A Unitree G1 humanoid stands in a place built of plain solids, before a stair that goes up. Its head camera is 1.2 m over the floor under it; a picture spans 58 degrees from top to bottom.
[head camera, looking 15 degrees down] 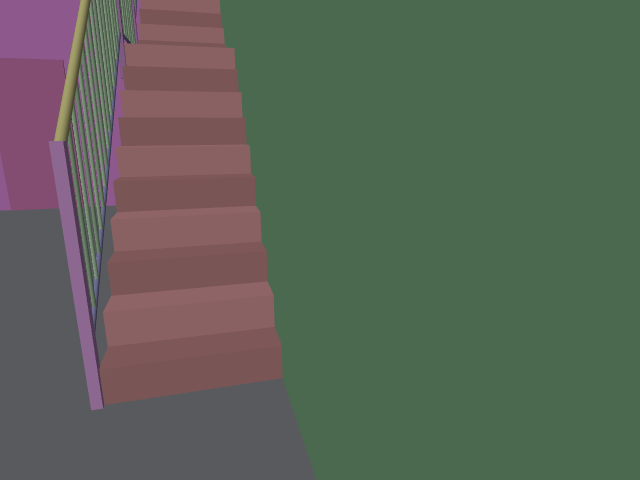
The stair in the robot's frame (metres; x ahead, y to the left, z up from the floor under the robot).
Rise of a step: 0.18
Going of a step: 0.21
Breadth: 0.80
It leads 15 degrees to the left of straight ahead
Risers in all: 10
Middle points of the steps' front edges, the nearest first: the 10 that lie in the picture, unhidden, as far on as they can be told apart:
1.76 0.57 0.18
1.96 0.62 0.36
2.16 0.68 0.53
2.36 0.73 0.71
2.56 0.79 0.89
2.76 0.84 1.06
2.95 0.89 1.24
3.15 0.95 1.42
3.35 1.00 1.60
3.55 1.06 1.77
